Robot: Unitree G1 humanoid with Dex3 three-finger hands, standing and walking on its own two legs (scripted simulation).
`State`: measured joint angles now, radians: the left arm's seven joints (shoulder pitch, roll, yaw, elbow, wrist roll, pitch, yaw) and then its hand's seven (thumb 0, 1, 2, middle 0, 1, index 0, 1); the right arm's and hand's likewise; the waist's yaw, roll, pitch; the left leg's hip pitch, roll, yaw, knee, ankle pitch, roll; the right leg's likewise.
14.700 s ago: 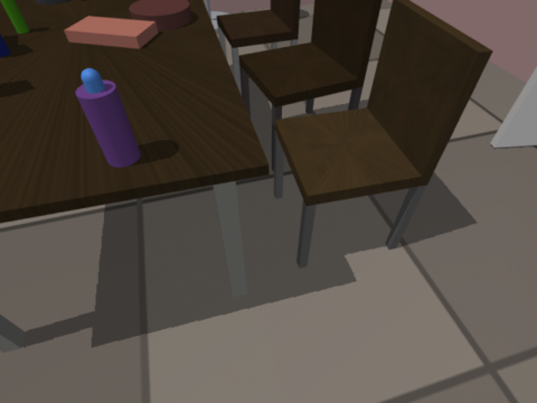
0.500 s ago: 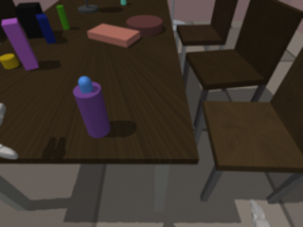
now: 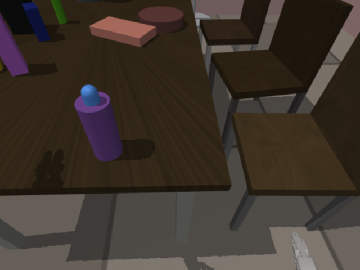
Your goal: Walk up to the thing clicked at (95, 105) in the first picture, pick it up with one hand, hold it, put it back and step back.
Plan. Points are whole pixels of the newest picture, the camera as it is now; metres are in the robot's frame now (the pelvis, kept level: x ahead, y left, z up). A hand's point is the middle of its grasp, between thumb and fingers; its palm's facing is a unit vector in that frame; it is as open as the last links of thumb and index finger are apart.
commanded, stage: go down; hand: left
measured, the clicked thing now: (99, 123) +0.46 +0.20 +0.09
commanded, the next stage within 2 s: approach in 1.44 s
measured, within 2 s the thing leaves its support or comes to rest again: neither
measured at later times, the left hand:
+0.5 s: hand out of the picture +0.37 +0.39 +0.17, palm faces +0.18 -0.98 +0.01, open 17.7 cm
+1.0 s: hand out of the picture +0.37 +0.40 +0.17, palm faces +0.20 -0.98 +0.00, open 17.6 cm
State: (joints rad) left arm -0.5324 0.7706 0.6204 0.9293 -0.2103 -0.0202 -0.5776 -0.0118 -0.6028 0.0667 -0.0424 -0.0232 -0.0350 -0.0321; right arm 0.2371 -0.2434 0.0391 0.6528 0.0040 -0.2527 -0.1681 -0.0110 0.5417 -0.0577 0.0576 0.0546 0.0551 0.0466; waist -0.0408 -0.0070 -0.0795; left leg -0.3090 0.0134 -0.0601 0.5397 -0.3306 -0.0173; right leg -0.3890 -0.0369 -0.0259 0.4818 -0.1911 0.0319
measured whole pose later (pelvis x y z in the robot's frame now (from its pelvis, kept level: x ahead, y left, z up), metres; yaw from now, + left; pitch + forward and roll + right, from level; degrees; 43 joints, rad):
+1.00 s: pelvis +0.01 +0.01 -0.01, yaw +0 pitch +10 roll -2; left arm -0.61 0.89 0.66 1.05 -0.19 -0.02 -0.64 -0.01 -0.58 0.06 -0.05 -0.03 -0.04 -0.04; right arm 0.25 -0.26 0.04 0.63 0.00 -0.25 -0.17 -0.01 0.53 -0.06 0.06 0.05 0.06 0.05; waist -0.05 0.00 -0.11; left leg -0.41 0.01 -0.06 0.61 -0.38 -0.01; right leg -0.48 -0.04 -0.03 0.53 -0.22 0.04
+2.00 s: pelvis +0.00 +0.00 -0.02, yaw +0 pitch +13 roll -1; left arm -0.62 0.62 0.50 1.04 -0.22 -0.17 -0.49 -0.01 -0.60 0.04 -0.06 -0.05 -0.05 -0.06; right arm 0.22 -0.24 0.03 0.56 -0.01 -0.24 -0.13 -0.01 0.55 -0.05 0.06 0.06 0.06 0.05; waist -0.10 -0.03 -0.09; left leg -0.54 0.01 -0.06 0.74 -0.41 -0.02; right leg -0.63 -0.04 -0.02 0.67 -0.27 0.04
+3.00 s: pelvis -0.01 +0.00 -0.04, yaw -1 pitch +12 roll -1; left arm -0.61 0.38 0.37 0.83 -0.15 -0.22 -0.09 -0.01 -0.60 0.05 -0.27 -0.14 -0.27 -0.14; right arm 0.35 -0.22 -0.04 0.23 0.01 -0.05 -0.03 -0.01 0.52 -0.05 0.06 0.05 0.05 0.05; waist -0.09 -0.01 -0.09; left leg -0.61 0.01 -0.04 0.88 -0.48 -0.02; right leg -0.72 -0.03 0.00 0.83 -0.33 0.03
